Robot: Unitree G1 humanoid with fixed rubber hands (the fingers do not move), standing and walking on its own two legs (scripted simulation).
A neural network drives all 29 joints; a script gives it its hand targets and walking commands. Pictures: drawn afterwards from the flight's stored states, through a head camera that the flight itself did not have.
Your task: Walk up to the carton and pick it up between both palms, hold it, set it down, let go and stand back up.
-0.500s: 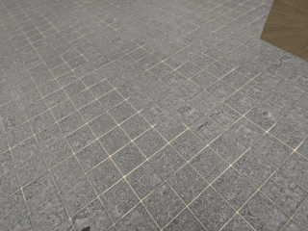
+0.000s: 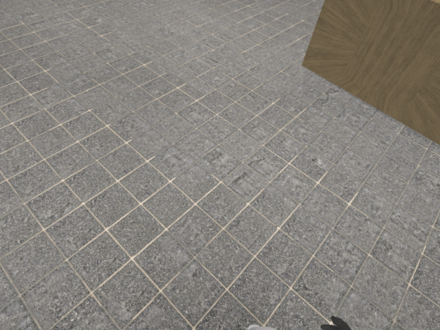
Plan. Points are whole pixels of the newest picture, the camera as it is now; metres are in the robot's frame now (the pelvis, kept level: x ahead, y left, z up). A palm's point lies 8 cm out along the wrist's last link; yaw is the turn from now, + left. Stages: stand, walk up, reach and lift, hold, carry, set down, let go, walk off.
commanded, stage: walk up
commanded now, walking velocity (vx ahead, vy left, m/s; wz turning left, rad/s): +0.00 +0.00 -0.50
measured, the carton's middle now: out of the picture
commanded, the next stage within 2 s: none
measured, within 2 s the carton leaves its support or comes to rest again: neither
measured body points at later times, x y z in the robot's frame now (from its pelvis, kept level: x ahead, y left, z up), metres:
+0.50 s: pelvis +0.05 -0.07 +0.00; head +0.05 -0.09 +0.45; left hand +0.26 +0.12 -0.12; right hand -0.08 -0.28 -0.16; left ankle +0.00 +0.10 -0.73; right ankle +0.06 -0.20 -0.73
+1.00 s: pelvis +0.30 -0.18 -0.02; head +0.33 -0.20 +0.43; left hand +0.29 +0.06 -0.16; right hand +0.37 -0.46 -0.14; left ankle +0.52 -0.14 -0.72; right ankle +0.06 -0.20 -0.73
